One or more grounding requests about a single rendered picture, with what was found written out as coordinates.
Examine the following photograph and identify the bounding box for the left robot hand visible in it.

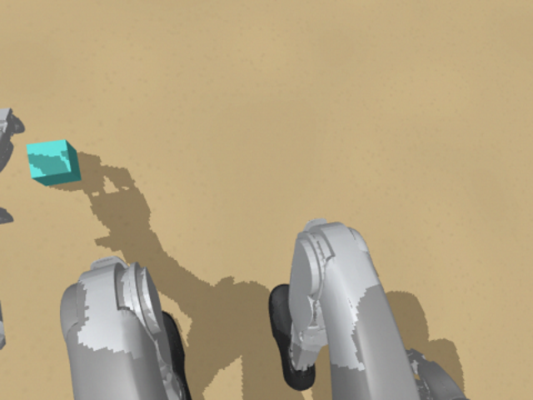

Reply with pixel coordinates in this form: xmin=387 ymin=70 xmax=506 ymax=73
xmin=0 ymin=108 xmax=25 ymax=224

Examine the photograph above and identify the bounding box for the cube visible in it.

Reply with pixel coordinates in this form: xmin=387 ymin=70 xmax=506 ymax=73
xmin=26 ymin=139 xmax=82 ymax=186

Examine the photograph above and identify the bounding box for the left robot foot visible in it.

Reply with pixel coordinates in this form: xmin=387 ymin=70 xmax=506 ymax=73
xmin=162 ymin=311 xmax=192 ymax=400

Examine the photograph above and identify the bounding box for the right robot foot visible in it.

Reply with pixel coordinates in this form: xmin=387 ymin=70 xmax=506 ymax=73
xmin=268 ymin=284 xmax=316 ymax=391

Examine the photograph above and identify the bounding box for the right robot hand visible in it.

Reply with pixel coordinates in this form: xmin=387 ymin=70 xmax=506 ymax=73
xmin=406 ymin=348 xmax=466 ymax=400

